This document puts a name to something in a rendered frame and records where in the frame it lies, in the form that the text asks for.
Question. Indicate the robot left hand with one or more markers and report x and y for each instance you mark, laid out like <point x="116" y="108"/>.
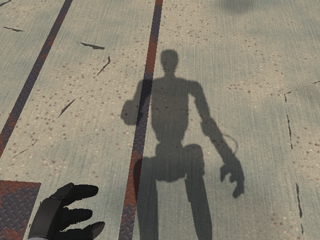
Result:
<point x="52" y="216"/>

